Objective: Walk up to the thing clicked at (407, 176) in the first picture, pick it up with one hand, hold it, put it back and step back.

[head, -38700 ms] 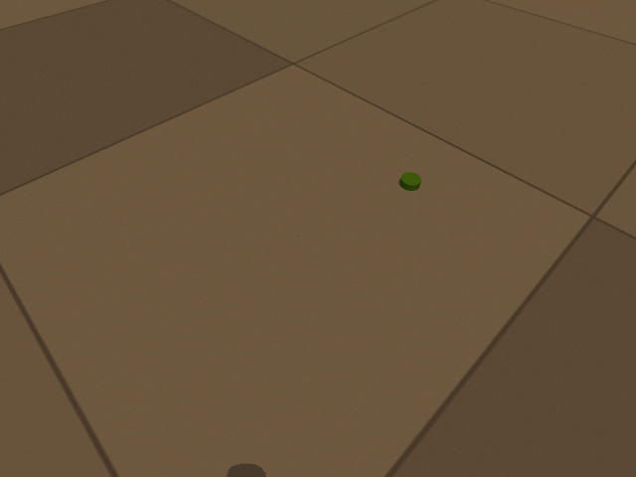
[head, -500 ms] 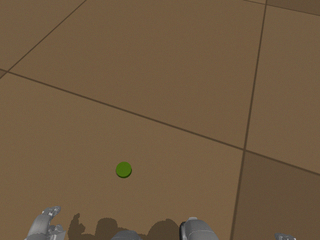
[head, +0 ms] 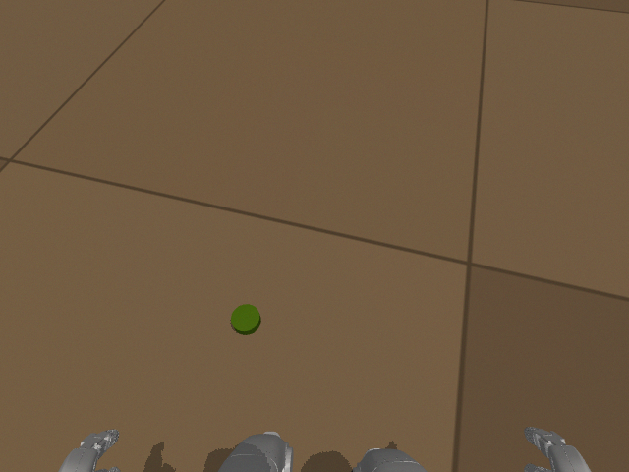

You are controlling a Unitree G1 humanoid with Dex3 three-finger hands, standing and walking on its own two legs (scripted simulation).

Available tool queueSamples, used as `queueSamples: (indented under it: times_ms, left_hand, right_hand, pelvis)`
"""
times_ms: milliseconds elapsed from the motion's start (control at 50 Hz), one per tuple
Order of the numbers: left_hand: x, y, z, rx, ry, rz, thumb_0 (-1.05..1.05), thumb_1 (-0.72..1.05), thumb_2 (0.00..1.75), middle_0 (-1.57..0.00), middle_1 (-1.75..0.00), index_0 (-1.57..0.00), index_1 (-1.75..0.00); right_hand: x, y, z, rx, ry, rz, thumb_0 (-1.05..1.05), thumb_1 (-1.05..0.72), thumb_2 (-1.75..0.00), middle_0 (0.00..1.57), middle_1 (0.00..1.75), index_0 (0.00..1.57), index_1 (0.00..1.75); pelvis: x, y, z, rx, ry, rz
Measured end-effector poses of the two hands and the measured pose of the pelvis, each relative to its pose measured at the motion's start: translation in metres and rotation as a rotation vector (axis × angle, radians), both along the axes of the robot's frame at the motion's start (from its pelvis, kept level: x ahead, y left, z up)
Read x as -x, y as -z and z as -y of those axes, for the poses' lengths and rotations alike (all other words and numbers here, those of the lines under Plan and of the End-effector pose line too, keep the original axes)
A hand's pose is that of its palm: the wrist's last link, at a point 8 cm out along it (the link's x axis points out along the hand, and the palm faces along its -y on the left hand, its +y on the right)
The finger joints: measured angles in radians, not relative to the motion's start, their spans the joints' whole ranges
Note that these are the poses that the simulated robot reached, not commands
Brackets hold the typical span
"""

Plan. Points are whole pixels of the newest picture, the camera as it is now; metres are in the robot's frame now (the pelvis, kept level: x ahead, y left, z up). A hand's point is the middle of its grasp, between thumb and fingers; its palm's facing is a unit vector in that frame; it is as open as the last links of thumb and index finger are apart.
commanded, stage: step back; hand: left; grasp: from above
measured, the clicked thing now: (246, 319) +0.57 +0.24 -0.74
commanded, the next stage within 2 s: none
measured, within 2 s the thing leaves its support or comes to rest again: neither
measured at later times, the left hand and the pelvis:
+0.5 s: hand out of the picture -0.05 +0.29 -0.15, palm faces +0.01 -0.93 -0.38, open 7.4 cm; pelvis -0.14 +0.01 +0.01, yaw +0 degrees
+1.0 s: hand out of the picture -0.19 +0.23 -0.14, palm faces +0.04 -0.90 -0.42, open 7.4 cm; pelvis -0.31 -0.05 -0.01, yaw +4 degrees
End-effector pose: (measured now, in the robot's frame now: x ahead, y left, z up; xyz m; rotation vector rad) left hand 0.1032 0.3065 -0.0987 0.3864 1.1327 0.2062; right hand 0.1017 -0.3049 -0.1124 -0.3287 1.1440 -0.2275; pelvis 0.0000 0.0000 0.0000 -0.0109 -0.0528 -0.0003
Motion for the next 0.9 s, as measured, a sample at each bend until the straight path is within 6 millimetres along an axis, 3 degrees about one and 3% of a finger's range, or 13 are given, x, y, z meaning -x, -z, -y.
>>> queueSamples:
  times_ms: [140,260,380,500,600,680,780,900]
  left_hand:
    - [0.025,-0.013,0.001,0.003,-0.017,0.070,0.01,0.90,0.90,-0.20,-0.30,-0.20,-0.30]
    - [0.054,0.004,-0.016,0.027,-0.021,0.115,0.00,0.90,0.90,-0.20,-0.30,-0.20,-0.30]
    - [0.104,0.008,-0.022,0.041,-0.056,0.039,0.00,0.90,0.90,-0.20,-0.30,-0.20,-0.30]
    - [0.161,0.011,-0.024,0.027,-0.064,-0.032,0.00,0.90,0.90,-0.20,-0.30,-0.20,-0.30]
    - [0.202,0.014,-0.011,0.005,-0.039,-0.082,0.01,0.90,0.90,-0.20,-0.30,-0.20,-0.30]
    - [0.234,0.015,0.011,-0.014,-0.026,-0.078,0.01,0.90,0.90,-0.20,-0.30,-0.20,-0.30]
    - [0.279,-0.003,0.037,-0.011,-0.042,-0.072,0.00,0.90,0.90,-0.20,-0.30,-0.20,-0.30]
    - [0.297,-0.014,0.043,-0.036,-0.041,-0.005,0.01,0.89,0.90,-0.20,-0.30,-0.20,-0.30]
  right_hand:
    - [0.028,-0.009,-0.002,0.015,-0.058,-0.010,0.01,-0.90,-0.90,0.21,0.30,0.20,0.30]
    - [0.068,-0.010,-0.009,0.067,-0.093,-0.030,0.01,-0.90,-0.90,0.21,0.30,0.20,0.30]
    - [0.114,-0.028,-0.017,0.068,-0.085,-0.037,0.01,-0.90,-0.90,0.21,0.30,0.21,0.30]
    - [0.138,-0.038,-0.007,0.085,-0.074,0.017,0.01,-0.90,-0.90,0.21,0.30,0.21,0.30]
    - [0.162,-0.032,0.014,0.085,-0.075,0.073,0.01,-0.90,-0.90,0.21,0.30,0.21,0.30]
    - [0.188,-0.014,0.042,0.070,-0.063,0.093,0.01,-0.90,-0.90,0.21,0.30,0.21,0.30]
    - [0.232,-0.007,0.059,0.044,-0.020,0.041,0.01,-0.90,-0.90,0.21,0.30,0.20,0.30]
    - [0.289,-0.002,0.061,0.030,-0.046,-0.036,0.01,-0.91,-0.90,0.21,0.30,0.20,0.30]
  pelvis:
    - [0.034,-0.007,-0.004,-0.025,-0.022,-0.021]
    - [0.073,0.005,-0.016,-0.024,-0.060,-0.008]
    - [0.105,-0.006,-0.016,0.008,-0.040,-0.003]
    - [0.139,-0.009,-0.007,0.016,-0.002,-0.014]
    - [0.176,-0.001,0.010,0.007,0.035,-0.012]
    - [0.209,0.011,0.029,0.014,0.043,-0.005]
    - [0.238,0.001,0.041,-0.036,0.022,-0.005]
    - [0.273,-0.003,0.048,-0.044,-0.023,-0.017]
